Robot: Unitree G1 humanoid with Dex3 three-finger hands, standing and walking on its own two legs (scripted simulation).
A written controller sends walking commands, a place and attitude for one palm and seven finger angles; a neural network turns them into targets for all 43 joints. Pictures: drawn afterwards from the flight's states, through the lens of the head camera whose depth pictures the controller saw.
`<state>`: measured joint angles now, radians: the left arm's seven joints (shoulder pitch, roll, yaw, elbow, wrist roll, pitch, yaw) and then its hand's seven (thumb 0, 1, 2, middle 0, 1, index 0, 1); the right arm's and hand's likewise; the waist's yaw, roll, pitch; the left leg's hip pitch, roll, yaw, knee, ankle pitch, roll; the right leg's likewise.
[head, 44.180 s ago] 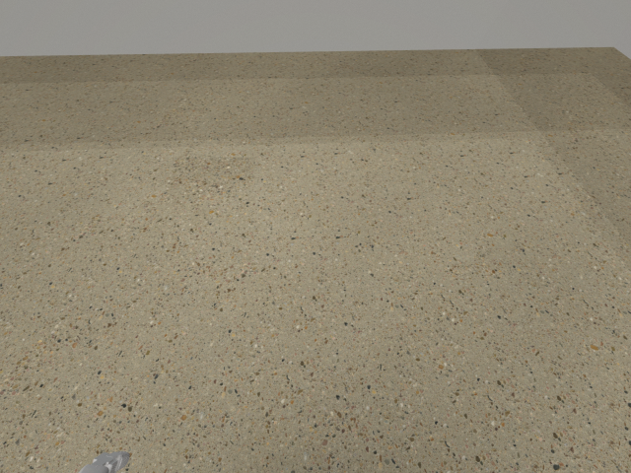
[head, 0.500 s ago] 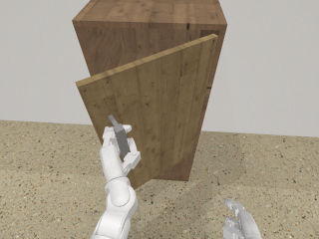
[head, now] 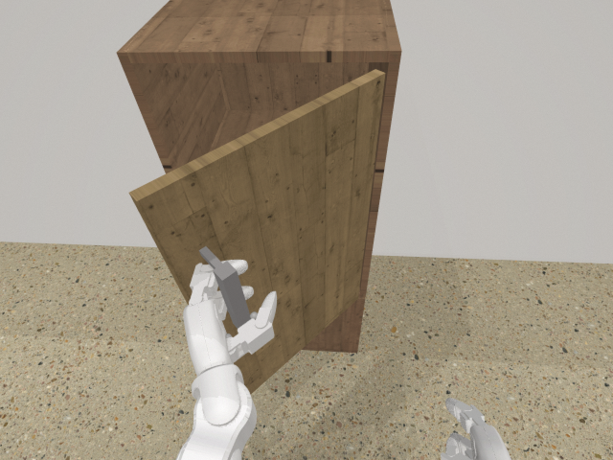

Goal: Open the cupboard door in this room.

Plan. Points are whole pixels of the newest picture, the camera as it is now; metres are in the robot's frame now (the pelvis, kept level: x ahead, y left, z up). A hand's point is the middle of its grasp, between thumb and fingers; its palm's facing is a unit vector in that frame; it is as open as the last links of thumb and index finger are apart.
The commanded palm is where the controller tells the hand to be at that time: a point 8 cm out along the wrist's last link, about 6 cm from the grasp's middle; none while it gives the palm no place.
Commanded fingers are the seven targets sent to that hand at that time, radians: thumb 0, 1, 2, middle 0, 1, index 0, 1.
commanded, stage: open thumb and fingers to let go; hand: left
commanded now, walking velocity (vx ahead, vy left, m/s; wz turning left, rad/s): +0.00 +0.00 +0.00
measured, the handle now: (225, 290) +0.32 +0.12 +0.07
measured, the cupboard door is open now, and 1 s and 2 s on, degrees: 47 50 50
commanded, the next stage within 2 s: slide the hand sideways off the handle in 0.52 s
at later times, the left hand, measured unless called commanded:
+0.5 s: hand (256, 316) +0.28 +0.08 +0.07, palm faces +0.30 -0.95 -0.01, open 14.9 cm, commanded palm +0.24 +0.12 +0.07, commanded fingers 0.00 -0.50 0.30 -0.15 -0.30 -0.15 -0.30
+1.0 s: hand (253, 348) +0.24 +0.07 +0.07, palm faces -0.12 -0.99 +0.05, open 16.2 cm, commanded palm +0.22 +0.14 +0.07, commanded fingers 0.00 -0.50 0.30 -0.15 -0.30 -0.15 -0.30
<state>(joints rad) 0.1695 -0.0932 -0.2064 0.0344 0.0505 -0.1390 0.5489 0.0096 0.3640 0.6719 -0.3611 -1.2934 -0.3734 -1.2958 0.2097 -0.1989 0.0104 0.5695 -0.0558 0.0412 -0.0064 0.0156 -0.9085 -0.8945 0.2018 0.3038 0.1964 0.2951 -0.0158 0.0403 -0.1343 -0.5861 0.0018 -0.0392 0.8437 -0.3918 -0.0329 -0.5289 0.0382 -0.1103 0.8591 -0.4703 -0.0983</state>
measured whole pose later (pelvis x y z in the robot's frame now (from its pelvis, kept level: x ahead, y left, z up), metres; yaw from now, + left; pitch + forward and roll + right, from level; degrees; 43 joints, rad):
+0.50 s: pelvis +0.00 +0.01 +0.00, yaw +0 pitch +8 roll +1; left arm 0.17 -0.08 -0.26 0.03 0.06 -0.14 0.54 -0.01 -0.49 0.31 -0.27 -0.74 -0.28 -0.77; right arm 0.20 -0.18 0.02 0.54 -0.05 0.03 0.00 0.02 -0.91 -0.89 0.20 0.30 0.20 0.30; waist -0.01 0.04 -0.13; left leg -0.61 0.00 -0.03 0.88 -0.41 -0.02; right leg -0.55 0.03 -0.10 0.88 -0.48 -0.08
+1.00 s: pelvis -0.01 +0.04 -0.01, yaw -2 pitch +7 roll +0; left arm 0.24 0.02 -0.26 -0.04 -0.05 -0.22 0.12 -0.01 -0.51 0.30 -0.17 -0.32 -0.17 -0.32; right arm 0.26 -0.21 0.03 0.46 0.00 -0.02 0.00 0.02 -0.91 -0.89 0.20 0.30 0.20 0.30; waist -0.02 0.04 -0.11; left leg -0.62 -0.01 0.01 0.90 -0.41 0.02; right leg -0.56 0.02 -0.06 0.91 -0.47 -0.05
